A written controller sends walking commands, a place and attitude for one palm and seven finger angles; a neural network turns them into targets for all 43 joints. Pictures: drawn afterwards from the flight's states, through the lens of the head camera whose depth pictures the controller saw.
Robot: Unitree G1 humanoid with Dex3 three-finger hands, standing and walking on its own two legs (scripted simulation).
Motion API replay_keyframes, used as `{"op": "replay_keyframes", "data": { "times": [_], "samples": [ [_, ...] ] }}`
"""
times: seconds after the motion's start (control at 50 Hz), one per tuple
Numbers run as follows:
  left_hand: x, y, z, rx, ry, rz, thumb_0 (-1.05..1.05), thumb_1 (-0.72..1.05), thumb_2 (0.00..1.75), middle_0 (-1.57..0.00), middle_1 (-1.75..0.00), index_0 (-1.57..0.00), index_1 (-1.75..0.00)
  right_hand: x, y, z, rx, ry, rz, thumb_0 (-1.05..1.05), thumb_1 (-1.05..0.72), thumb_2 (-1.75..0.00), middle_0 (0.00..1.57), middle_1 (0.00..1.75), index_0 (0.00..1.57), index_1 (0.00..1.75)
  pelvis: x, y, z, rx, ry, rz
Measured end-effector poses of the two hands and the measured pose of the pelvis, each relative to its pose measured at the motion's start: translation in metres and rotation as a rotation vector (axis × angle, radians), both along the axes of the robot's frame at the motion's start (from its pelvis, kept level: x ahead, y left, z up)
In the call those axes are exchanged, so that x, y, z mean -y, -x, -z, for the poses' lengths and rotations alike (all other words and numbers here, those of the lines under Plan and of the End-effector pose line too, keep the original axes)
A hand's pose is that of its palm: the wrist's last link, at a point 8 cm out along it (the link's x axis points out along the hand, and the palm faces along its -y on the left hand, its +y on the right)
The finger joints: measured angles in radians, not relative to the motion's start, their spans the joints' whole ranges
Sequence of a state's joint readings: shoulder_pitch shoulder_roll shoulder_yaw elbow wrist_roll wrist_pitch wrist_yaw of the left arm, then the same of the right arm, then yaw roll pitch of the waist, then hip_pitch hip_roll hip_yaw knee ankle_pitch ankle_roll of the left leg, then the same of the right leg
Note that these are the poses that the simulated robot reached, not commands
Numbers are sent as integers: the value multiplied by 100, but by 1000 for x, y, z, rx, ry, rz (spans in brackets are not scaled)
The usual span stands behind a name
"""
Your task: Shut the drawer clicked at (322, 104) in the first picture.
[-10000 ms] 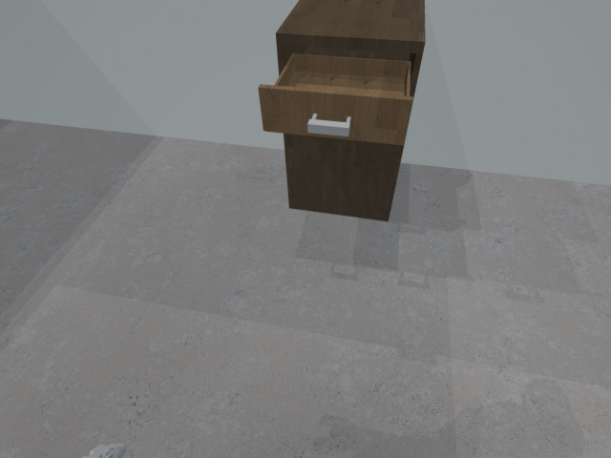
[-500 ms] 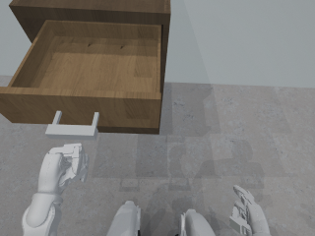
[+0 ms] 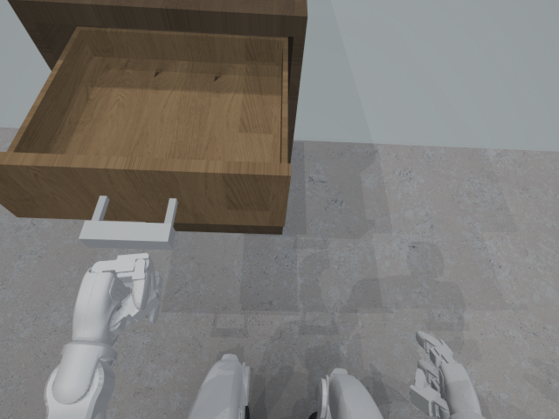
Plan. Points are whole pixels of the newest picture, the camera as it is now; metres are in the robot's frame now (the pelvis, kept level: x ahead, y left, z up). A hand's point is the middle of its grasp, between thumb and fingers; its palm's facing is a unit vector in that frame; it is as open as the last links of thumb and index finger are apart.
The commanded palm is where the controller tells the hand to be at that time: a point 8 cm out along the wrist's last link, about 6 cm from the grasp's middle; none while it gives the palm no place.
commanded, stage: push the drawer shut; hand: left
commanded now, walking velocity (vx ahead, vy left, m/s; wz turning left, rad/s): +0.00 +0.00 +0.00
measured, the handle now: (133, 219) +0.37 +0.23 +0.04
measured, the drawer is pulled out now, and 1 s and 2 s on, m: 0.29 0.22 0.09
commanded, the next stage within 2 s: none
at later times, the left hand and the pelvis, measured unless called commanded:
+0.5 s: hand (163, 273) +0.30 +0.17 +0.03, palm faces +0.02 -1.00 -0.05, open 3.0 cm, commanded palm +0.30 +0.22 +0.04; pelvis +0.00 -0.01 +0.00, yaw +1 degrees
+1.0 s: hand (169, 228) +0.36 +0.18 +0.03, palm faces +0.01 -1.00 -0.05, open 3.1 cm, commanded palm +0.36 +0.23 +0.04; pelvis -0.02 -0.01 +0.00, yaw +0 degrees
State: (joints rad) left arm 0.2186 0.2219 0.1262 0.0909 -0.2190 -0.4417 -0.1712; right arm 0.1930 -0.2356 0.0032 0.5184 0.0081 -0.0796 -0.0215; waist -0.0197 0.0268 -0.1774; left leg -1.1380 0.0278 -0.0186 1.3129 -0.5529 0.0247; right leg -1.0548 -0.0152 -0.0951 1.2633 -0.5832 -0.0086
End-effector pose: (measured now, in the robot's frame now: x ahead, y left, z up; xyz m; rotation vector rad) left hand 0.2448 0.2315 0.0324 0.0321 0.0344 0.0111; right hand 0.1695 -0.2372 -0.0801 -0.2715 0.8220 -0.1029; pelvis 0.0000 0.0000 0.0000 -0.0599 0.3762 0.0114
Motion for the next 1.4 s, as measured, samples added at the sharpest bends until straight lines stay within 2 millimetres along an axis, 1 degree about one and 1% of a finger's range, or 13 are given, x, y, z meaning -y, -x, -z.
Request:
{"op": "replay_keyframes", "data": {
  "times": [0.16, 0.28, 0.32, 0.48, 0.58, 0.82, 1.06, 1.4],
  "samples": [
    [2, -3, -2, 1, -5, -1, 2, 90, 90, -140, -160, -140, -160, -2, -6, -2, 12, -7, -9, 1, -90, -89, 20, 30, 20, 30, 2, -2, -1, -1, -1, -1],
    [4, -19, -2, 21, -9, 1, 2, 90, 90, -140, -160, -140, -160, 1, -4, 2, -7, -4, -9, 1, -90, -89, 20, 30, 20, 30, 4, -1, 1, -3, -1, -3],
    [4, -21, -2, 19, -10, 5, 1, 90, 92, -140, -160, -140, -160, 2, -1, 4, -17, -5, -4, 1, -90, -89, 20, 30, 20, 30, 4, -1, 0, -2, -2, -3],
    [3, -29, 0, 13, -16, -8, -2, 86, 95, -140, -160, -140, -160, 9, 14, 10, -67, 6, 4, 1, -90, -89, 20, 30, 20, 30, 7, 3, -1, 0, -6, -6],
    [2, -38, 2, 26, -21, -9, -4, 84, 96, -140, -160, -140, -160, 14, 23, 14, -89, 17, 12, 1, -90, -89, 20, 30, 20, 30, 9, 8, 1, 2, -7, -7],
    [0, -71, -1, 22, -20, -6, -1, 83, 96, -140, -160, -140, -160, 21, 47, 14, -119, 23, 52, 1, -90, -89, 20, 30, 20, 30, 10, 15, -2, 8, -9, 0],
    [-3, -104, 0, 31, -18, 1, -1, 81, 94, -140, -160, -140, -160, 25, 73, 17, -202, 37, 85, 1, -90, -89, 20, 30, 20, 30, 7, 16, -2, -1, -9, 7],
    [-6, -152, 1, 25, -10, -1, -3, 80, 93, -140, -160, -140, -160, 24, 105, 25, -325, 43, 124, 1, -90, -89, 20, 30, 20, 30, 2, 15, 1, -34, -4, 15]
  ]
}}
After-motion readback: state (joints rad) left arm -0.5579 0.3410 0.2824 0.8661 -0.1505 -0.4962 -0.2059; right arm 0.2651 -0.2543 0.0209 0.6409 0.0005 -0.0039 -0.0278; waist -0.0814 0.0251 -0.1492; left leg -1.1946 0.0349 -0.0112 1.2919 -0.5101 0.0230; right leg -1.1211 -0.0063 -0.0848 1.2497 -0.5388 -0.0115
